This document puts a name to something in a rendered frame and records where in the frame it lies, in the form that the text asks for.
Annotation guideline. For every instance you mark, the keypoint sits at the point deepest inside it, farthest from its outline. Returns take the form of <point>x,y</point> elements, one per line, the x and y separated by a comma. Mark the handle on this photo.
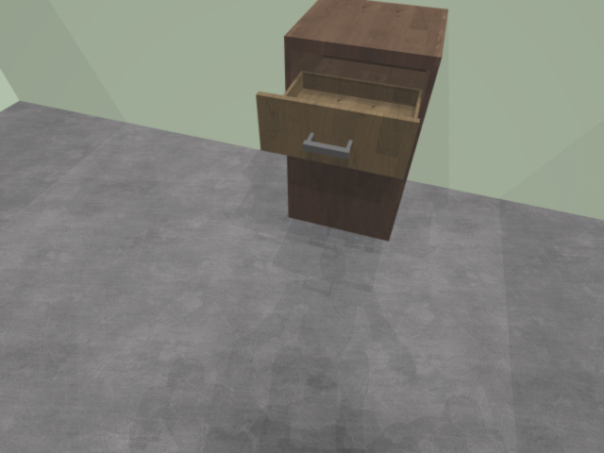
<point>327,149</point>

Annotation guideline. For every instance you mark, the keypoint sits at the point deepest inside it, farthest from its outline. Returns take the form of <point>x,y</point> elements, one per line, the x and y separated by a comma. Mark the cabinet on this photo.
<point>381,42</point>

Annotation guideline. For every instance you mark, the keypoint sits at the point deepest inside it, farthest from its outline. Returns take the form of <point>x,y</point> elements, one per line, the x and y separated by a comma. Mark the drawer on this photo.
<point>380,119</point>

